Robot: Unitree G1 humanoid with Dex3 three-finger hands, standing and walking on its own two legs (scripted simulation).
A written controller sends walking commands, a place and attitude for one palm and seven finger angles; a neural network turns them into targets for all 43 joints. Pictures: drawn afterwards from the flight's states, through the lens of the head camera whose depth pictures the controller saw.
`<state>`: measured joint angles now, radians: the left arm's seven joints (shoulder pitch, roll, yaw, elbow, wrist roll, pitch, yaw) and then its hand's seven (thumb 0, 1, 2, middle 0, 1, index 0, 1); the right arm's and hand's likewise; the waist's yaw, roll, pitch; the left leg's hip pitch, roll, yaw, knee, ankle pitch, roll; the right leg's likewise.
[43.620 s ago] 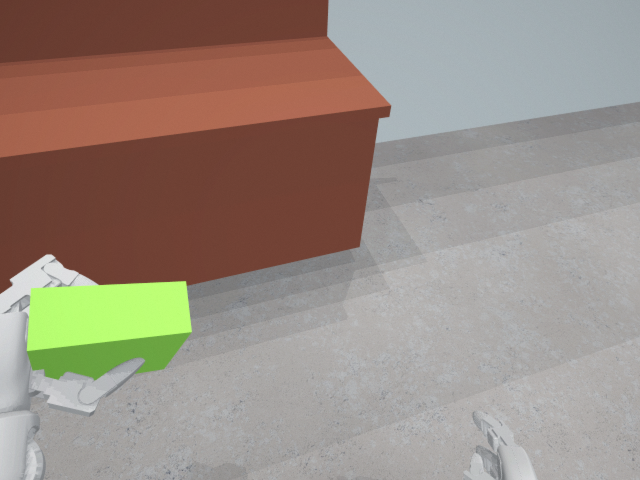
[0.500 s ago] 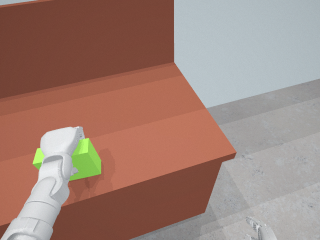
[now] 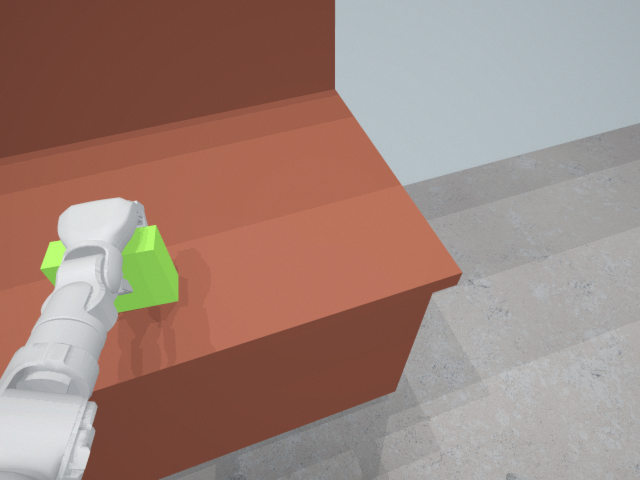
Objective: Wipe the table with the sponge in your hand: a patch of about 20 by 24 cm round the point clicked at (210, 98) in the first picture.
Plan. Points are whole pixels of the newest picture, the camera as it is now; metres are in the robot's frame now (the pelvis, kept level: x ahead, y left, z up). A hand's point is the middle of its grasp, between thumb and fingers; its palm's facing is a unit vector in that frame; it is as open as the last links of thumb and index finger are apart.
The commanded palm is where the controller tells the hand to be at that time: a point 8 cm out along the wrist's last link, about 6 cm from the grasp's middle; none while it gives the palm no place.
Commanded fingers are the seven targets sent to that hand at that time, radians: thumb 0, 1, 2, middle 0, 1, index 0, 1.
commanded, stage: wipe forward along the middle lane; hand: left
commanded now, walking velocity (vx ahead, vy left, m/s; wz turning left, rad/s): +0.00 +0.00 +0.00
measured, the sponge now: (123, 281) +0.38 +0.31 +0.00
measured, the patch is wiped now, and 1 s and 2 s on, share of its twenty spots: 1.00 1.00 1.00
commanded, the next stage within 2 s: slide back across to the first lane in 1.00 s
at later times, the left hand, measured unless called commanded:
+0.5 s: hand (115, 225) +0.44 +0.33 +0.05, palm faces -0.15 +0.03 -0.99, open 9.4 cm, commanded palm +0.44 +0.32 +0.08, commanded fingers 0.00 0.10 1.30 -1.20 -1.60 -1.20 -1.60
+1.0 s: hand (111, 198) +0.50 +0.35 +0.05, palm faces -0.16 +0.02 -0.99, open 9.3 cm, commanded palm +0.50 +0.34 +0.08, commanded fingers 0.00 0.10 1.30 -1.20 -1.60 -1.20 -1.60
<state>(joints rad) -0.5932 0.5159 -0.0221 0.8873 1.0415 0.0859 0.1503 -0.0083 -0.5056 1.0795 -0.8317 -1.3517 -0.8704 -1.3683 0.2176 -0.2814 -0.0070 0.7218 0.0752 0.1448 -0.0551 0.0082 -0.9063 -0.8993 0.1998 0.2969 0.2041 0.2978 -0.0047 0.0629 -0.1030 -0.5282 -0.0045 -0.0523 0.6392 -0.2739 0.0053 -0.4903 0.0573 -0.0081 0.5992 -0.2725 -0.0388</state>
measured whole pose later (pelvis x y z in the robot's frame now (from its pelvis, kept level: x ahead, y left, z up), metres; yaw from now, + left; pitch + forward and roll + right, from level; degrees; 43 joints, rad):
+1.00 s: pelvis +0.01 +0.03 -0.02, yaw -2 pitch +19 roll -3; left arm -0.96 0.73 0.04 1.21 1.12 0.05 0.12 0.00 -0.51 1.10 -0.82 -1.35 -0.86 -1.40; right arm 0.34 -0.27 0.01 0.71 0.05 0.13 -0.03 0.00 -0.91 -0.90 0.20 0.30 0.21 0.30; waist -0.11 0.05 -0.13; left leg -0.78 0.01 -0.03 0.78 -0.34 0.04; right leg -0.71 0.07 0.01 0.67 -0.30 0.00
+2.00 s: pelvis +0.04 +0.04 -0.01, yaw -2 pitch +18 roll -4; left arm -0.77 0.83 0.18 1.08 1.10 -0.12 0.09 -0.02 -0.47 1.09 -0.77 -1.40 -0.81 -1.45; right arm 0.30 -0.29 -0.01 0.70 0.05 0.19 -0.02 0.00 -0.91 -0.90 0.20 0.30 0.21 0.30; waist -0.07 0.04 -0.11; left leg -0.69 0.00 -0.03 0.74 -0.37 0.05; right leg -0.61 0.06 0.02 0.60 -0.31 0.01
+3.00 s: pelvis +0.04 +0.06 +0.01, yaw -1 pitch +10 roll -3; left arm -0.35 0.61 0.05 0.63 0.99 0.06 0.14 -0.01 -0.43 1.07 -0.73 -1.45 -0.77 -1.49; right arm 0.20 -0.27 0.00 0.66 0.08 0.17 0.00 0.01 -0.91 -0.90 0.20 0.30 0.20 0.30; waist 0.02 0.06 -0.11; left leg -0.46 -0.04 -0.02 0.61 -0.32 0.08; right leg -0.38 0.02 0.02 0.49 -0.28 0.01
